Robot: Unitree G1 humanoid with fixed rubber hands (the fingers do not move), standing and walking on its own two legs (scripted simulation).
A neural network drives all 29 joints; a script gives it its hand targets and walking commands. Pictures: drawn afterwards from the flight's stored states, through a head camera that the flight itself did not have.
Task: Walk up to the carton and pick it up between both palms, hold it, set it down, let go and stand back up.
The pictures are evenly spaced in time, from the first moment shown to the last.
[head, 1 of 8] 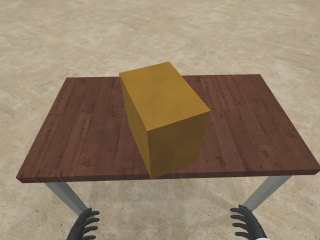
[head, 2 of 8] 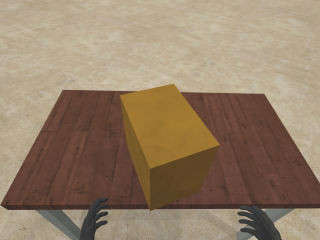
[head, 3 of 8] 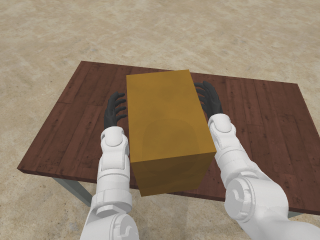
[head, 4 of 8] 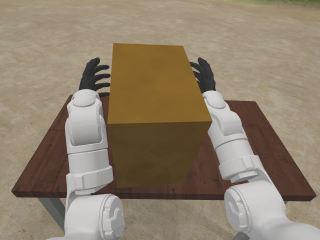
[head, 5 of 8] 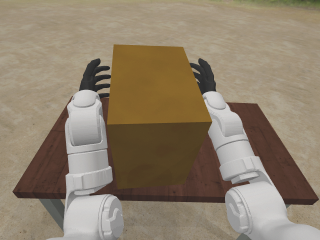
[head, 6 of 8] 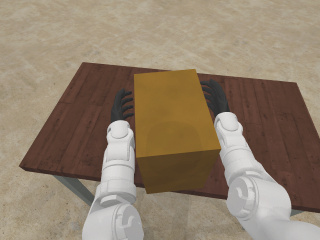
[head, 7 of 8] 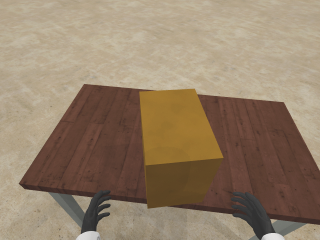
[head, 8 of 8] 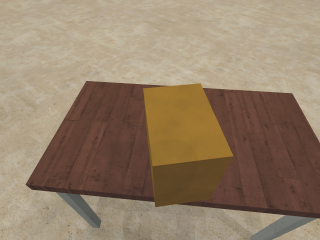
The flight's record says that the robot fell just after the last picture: no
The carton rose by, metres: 0.17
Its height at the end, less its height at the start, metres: +0.00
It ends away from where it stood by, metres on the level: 0.01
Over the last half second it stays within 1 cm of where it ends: yes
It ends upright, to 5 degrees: yes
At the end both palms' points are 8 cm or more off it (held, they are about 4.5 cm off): yes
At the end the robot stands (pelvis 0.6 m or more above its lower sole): yes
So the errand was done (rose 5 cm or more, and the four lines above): yes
